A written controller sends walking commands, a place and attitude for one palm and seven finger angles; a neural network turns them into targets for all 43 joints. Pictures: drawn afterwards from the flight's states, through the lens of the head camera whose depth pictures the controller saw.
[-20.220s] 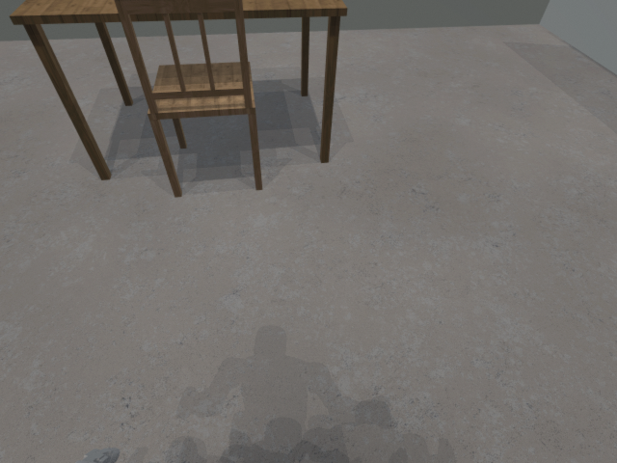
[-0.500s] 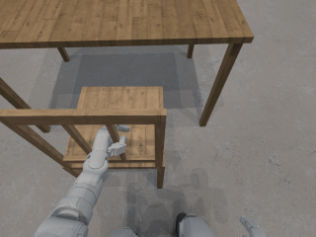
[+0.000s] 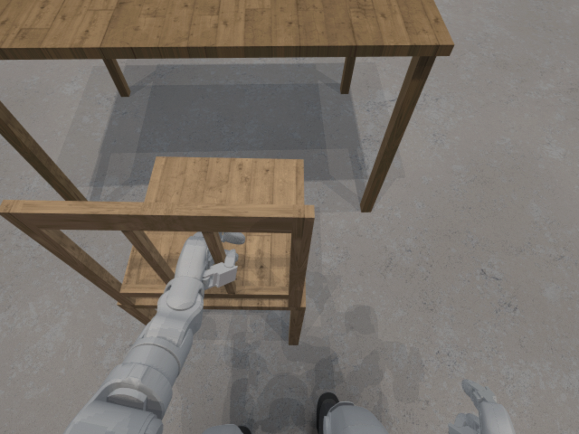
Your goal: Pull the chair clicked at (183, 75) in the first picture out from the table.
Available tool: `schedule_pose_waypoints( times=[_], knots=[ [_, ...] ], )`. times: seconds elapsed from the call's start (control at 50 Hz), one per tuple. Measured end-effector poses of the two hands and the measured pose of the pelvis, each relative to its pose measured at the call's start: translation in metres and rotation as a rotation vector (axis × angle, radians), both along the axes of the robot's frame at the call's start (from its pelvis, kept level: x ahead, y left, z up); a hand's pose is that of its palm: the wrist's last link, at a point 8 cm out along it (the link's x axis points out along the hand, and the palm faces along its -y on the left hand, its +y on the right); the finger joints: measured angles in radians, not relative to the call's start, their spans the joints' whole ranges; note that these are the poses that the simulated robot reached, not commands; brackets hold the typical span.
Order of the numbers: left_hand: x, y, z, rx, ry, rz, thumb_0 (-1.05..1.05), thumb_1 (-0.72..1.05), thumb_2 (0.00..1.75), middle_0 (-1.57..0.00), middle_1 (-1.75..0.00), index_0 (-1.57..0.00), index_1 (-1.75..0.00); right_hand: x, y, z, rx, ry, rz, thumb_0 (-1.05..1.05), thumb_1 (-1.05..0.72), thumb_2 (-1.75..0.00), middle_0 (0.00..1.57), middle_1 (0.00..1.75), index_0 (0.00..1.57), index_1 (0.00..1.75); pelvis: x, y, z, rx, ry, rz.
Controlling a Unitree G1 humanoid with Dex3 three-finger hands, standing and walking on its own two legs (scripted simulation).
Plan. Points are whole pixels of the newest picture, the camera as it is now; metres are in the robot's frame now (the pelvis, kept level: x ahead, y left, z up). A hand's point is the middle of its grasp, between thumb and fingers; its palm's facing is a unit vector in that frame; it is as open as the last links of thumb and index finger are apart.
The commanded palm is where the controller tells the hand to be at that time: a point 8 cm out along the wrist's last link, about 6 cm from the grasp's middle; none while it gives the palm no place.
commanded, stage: step backward, pulling the chair out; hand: left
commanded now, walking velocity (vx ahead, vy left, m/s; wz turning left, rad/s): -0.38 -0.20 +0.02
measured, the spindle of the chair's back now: (157, 263) +0.38 +0.22 -0.10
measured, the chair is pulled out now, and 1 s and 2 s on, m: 0.33 0.58 0.60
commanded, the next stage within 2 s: stop walking, hand still on the chair in 0.62 s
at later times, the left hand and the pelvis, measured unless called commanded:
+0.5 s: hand (233, 346) +0.23 +0.08 -0.06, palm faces -0.06 -0.98 -0.18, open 5.0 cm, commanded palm +0.21 +0.13 -0.06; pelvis -0.12 -0.02 +0.00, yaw +1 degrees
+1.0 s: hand out of the picture +0.10 +0.08 -0.06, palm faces -0.07 -0.98 -0.18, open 5.0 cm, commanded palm +0.09 +0.13 -0.05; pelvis -0.21 -0.03 +0.00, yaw -1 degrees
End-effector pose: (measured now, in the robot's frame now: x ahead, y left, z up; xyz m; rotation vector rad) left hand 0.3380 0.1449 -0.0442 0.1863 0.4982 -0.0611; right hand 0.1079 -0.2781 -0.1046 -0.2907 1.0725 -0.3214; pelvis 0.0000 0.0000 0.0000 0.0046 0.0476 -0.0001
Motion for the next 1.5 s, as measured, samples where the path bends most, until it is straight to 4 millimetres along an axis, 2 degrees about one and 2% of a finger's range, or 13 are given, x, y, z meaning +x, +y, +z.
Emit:
schedule_pose_waypoints(
  times=[0.1,0.22,0.28,0.36,0.46,0.54,0.66,0.8,0.94,1.06,1.14,1.4,1.5],
  knots=[
    [-0.028,0.004,0.001,-0.007,0.010,-0.001,0.03,0.78,0.81,-0.28,-1.24,-0.50,-1.45,-0.016,0.026,0.001,0.067,-0.027,0.034,0.01,-0.91,-0.90,0.20,0.30,0.20,0.30,-0.018,0.001,0.003,-0.015,-0.003,-0.014],
    [-0.055,0.005,0.001,0.023,-0.007,0.026,0.03,0.75,0.82,-0.34,-1.24,-0.50,-1.45,-0.050,0.047,-0.022,0.202,-0.002,0.070,0.00,-0.91,-0.90,0.20,0.30,0.20,0.30,-0.043,-0.017,-0.001,-0.012,-0.013,-0.038],
    [-0.069,0.001,0.002,0.029,0.000,0.064,0.03,0.73,0.82,-0.36,-1.21,-0.50,-1.45,-0.073,0.041,-0.033,0.239,0.017,0.040,0.01,-0.90,-0.90,0.20,0.30,0.20,0.30,-0.061,-0.026,-0.001,-0.041,-0.025,-0.037],
    [-0.087,-0.005,0.003,0.031,0.010,0.084,0.03,0.74,0.82,-0.36,-1.18,-0.50,-1.45,-0.106,0.018,-0.032,0.195,0.038,-0.008,0.01,-0.90,-0.90,0.21,0.30,0.20,0.30,-0.082,-0.030,0.001,-0.006,-0.012,-0.033],
    [-0.110,-0.011,0.004,0.026,0.028,0.066,0.03,0.74,0.81,-0.34,-1.20,-0.50,-1.45,-0.137,-0.013,-0.021,0.085,0.056,-0.017,0.01,-0.91,-0.90,0.20,0.30,0.20,0.30,-0.107,-0.023,0.003,0.020,0.002,-0.006],
    [-0.129,-0.013,0.003,0.011,0.014,0.019,0.03,0.76,0.81,-0.32,-1.25,-0.50,-1.45,-0.156,-0.024,-0.011,-0.006,0.046,-0.013,0.01,-0.91,-0.90,0.20,0.30,0.20,0.30,-0.129,-0.010,-0.002,-0.001,0.011,0.021],
    [-0.166,-0.009,0.004,-0.015,0.009,-0.009,0.02,0.79,0.81,-0.27,-1.26,-0.50,-1.45,-0.178,-0.005,0.001,0.008,0.009,-0.004,0.01,-0.91,-0.90,0.20,0.30,0.19,0.30,-0.160,-0.004,0.002,-0.001,-0.012,-0.007],
    [-0.206,-0.008,0.006,0.020,0.012,0.014,0.02,0.76,0.81,-0.32,-1.26,-0.50,-1.45,-0.202,0.030,-0.023,0.194,-0.014,0.042,0.01,-0.91,-0.90,0.20,0.30,0.20,0.30,-0.187,-0.021,-0.001,-0.031,-0.038,-0.035],
    [-0.241,-0.013,0.007,0.021,0.033,0.057,0.03,0.74,0.82,-0.34,-1.23,-0.50,-1.45,-0.225,0.025,-0.027,0.205,-0.031,0.020,0.01,-0.90,-0.90,0.20,0.30,0.20,0.30,-0.205,-0.028,0.000,-0.007,-0.048,-0.023],
    [-0.258,-0.016,0.007,0.024,0.044,0.024,0.02,0.74,0.83,-0.34,-1.26,-0.50,-1.45,-0.231,0.005,-0.018,0.119,-0.055,-0.004,0.01,-0.91,-0.90,0.20,0.30,0.20,0.30,-0.204,-0.020,0.000,-0.003,-0.078,-0.021],
    [-0.262,-0.016,0.007,0.019,0.045,-0.012,0.03,0.75,0.83,-0.34,-1.30,-0.50,-1.45,-0.227,0.002,-0.010,0.079,-0.082,-0.020,0.01,-0.91,-0.90,0.20,0.30,0.20,0.30,-0.198,-0.012,0.001,-0.003,-0.086,-0.027],
    [-0.261,-0.014,0.005,0.002,0.037,-0.065,0.03,0.76,0.85,-0.32,-1.35,-0.50,-1.45,-0.185,0.050,0.001,0.148,-0.165,0.039,0.01,-0.91,-0.90,0.20,0.30,0.20,0.30,-0.186,0.003,0.004,-0.002,-0.071,-0.048],
    [-0.261,-0.014,0.006,0.000,0.041,-0.062,0.03,0.76,0.84,-0.32,-1.35,-0.50,-1.45,-0.174,0.060,0.000,0.173,-0.172,0.057,0.01,-0.91,-0.90,0.20,0.30,0.20,0.30,-0.182,0.003,0.005,-0.001,-0.068,-0.049]
  ],
)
